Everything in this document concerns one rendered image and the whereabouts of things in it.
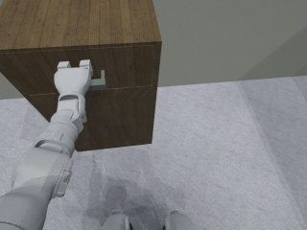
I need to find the left robot forearm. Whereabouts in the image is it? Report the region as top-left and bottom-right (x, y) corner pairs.
(11, 91), (85, 187)

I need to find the handle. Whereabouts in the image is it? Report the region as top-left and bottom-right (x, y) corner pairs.
(87, 70), (106, 91)

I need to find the left robot hand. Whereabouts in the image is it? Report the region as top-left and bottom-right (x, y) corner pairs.
(54, 59), (93, 123)

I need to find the left robot upper arm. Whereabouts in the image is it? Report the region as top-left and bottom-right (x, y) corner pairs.
(0, 147), (74, 230)

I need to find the robot right thigh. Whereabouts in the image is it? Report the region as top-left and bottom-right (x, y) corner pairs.
(164, 213), (200, 230)

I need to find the robot thigh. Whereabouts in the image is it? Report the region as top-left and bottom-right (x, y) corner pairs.
(101, 214), (130, 230)
(164, 213), (200, 230)

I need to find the cabinet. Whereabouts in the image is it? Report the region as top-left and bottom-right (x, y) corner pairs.
(0, 0), (162, 152)

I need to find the robot left thigh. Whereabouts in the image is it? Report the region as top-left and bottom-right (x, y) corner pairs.
(101, 214), (130, 230)

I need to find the drawer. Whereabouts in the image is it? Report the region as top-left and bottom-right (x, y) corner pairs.
(0, 45), (154, 95)

